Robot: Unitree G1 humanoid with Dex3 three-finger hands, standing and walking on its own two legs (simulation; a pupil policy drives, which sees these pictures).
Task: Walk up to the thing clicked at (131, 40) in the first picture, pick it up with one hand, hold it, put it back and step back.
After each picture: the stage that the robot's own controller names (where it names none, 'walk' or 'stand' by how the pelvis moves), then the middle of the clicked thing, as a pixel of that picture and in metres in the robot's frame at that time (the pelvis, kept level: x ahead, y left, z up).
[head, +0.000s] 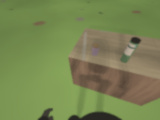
stand; (129, 51) +0.65 -0.30 +0.01
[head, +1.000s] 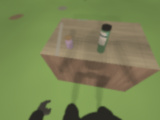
rise first; (103, 40) +0.63 -0.05 +0.04
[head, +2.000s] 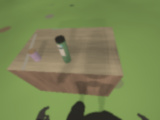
stand; (64, 50) +0.50 +0.28 +0.04
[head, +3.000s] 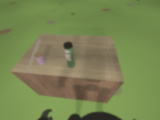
stand; (69, 56) +0.51 +0.22 +0.01
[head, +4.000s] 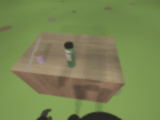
stand; (70, 56) +0.51 +0.21 +0.01
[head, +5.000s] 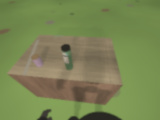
stand; (67, 58) +0.49 +0.23 +0.00
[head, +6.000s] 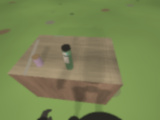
stand; (68, 58) +0.49 +0.23 +0.00
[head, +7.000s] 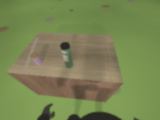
rise first; (67, 56) +0.49 +0.23 +0.01
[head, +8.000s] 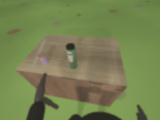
rise first; (72, 57) +0.50 +0.22 +0.01
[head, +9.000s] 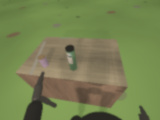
go down; (71, 59) +0.49 +0.22 +0.01
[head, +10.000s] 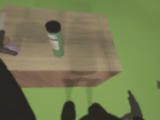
go down; (56, 42) +0.49 +0.21 +0.07
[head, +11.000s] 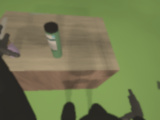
approach; (55, 43) +0.50 +0.22 +0.08
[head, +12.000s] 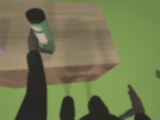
close in; (44, 36) +0.50 +0.23 +0.11
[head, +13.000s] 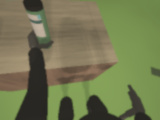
lift; (41, 28) +0.54 +0.24 +0.12
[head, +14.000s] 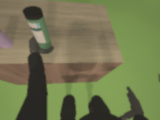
lift; (41, 35) +0.50 +0.27 +0.12
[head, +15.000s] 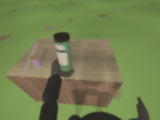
lift; (64, 57) +0.32 +0.17 +0.22
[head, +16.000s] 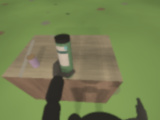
hold; (65, 58) +0.34 +0.17 +0.19
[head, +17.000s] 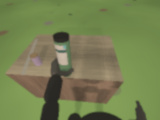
hold; (64, 57) +0.33 +0.18 +0.20
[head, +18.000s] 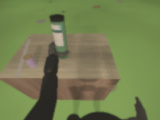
crouch; (60, 39) +0.45 +0.20 +0.22
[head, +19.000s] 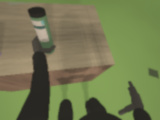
lower; (44, 34) +0.53 +0.23 +0.09
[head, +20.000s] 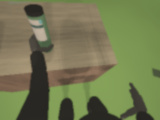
lower; (42, 33) +0.53 +0.23 +0.11
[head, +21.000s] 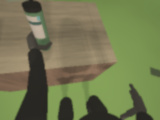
lower; (40, 30) +0.54 +0.24 +0.11
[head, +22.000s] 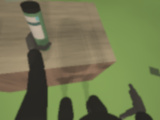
lower; (39, 31) +0.54 +0.24 +0.11
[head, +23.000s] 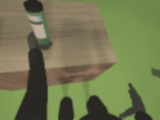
loosen; (41, 30) +0.54 +0.24 +0.12
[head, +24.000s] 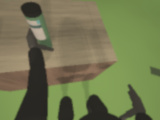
withdraw; (41, 31) +0.53 +0.23 +0.12
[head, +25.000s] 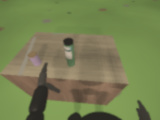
sink last; (69, 53) +0.50 +0.21 +0.06
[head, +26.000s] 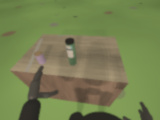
stand; (71, 53) +0.52 +0.23 +0.06
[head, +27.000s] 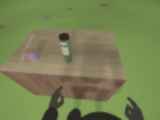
stand; (66, 49) +0.51 +0.23 +0.08
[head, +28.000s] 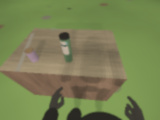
stand; (66, 49) +0.51 +0.23 +0.08
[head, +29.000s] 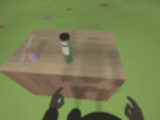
stand; (67, 49) +0.52 +0.23 +0.08
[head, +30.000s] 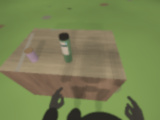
stand; (66, 49) +0.51 +0.23 +0.08
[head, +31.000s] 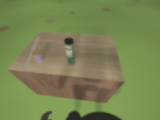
stand; (70, 52) +0.53 +0.22 +0.03
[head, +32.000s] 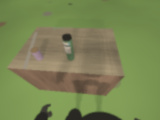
walk; (69, 48) +0.55 +0.22 +0.02
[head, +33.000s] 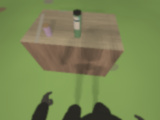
walk; (77, 25) +0.79 +0.19 +0.03
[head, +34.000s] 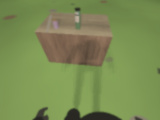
stand; (77, 19) +1.11 +0.27 +0.03
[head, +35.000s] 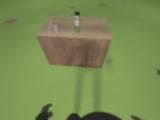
stand; (77, 22) +1.11 +0.26 +0.01
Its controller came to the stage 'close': yes
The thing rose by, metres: 0.23
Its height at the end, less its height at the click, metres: +0.00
